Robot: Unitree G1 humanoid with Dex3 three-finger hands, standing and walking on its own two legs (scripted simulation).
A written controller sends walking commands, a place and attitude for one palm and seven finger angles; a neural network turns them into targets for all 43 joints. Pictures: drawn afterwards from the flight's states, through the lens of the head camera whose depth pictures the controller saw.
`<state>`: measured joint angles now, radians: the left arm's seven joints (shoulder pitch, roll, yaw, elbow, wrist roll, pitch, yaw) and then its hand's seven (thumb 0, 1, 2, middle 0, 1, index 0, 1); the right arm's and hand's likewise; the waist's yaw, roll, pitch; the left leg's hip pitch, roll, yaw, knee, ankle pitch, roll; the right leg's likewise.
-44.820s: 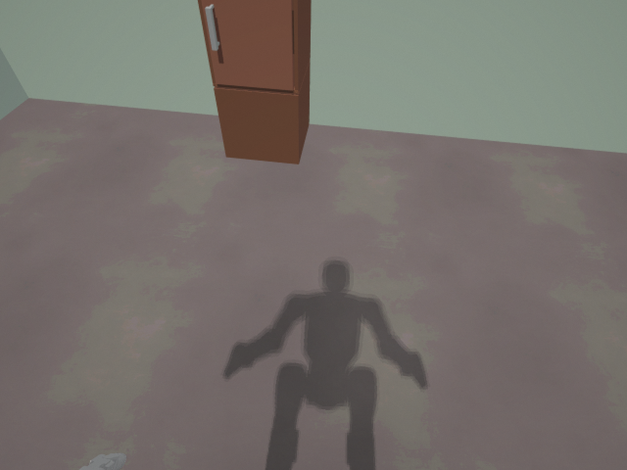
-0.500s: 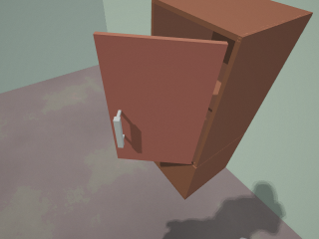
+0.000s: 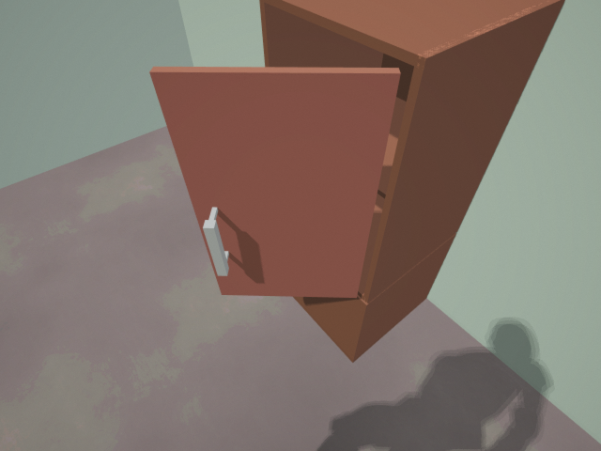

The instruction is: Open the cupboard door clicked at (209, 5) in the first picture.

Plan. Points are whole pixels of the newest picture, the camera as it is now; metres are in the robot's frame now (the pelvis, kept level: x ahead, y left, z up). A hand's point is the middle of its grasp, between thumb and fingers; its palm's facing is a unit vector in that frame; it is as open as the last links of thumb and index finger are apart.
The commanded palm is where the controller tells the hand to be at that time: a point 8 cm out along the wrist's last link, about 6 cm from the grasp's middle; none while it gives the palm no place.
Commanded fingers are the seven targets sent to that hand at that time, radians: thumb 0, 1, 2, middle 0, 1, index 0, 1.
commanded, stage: look again from close up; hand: left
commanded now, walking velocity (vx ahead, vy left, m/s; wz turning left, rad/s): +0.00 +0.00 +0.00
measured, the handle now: (218, 242) +0.52 +0.19 -0.10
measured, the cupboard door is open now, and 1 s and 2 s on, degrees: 49 49 49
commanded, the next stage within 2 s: none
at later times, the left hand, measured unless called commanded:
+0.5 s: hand out of the picture +0.03 +0.16 -0.16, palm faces +0.03 -0.98 -0.21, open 7.3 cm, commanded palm none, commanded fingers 0.00 0.90 0.90 -0.20 -0.30 -0.20 -0.30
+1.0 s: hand out of the picture +0.02 +0.15 -0.17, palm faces +0.03 -0.98 -0.19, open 7.4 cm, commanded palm none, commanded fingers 0.00 0.90 0.90 -0.20 -0.30 -0.20 -0.30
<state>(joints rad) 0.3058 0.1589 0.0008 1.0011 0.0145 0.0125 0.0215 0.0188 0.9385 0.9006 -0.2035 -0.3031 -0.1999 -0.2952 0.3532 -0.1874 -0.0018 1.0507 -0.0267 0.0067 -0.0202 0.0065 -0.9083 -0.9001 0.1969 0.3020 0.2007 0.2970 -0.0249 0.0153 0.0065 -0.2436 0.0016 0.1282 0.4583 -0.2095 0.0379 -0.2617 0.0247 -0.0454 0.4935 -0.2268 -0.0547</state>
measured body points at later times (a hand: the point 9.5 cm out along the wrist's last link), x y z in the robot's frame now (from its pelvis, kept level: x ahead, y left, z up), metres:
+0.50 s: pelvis +0.02 -0.01 +0.01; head +0.01 -0.02 +0.46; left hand +0.03 +0.21 -0.15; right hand +0.02 -0.23 -0.16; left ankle +0.03 +0.10 -0.74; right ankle +0.02 -0.08 -0.74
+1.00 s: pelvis +0.02 -0.02 +0.01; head +0.03 -0.02 +0.46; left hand +0.02 +0.20 -0.15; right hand +0.02 -0.23 -0.16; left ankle +0.03 +0.10 -0.74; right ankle +0.02 -0.08 -0.74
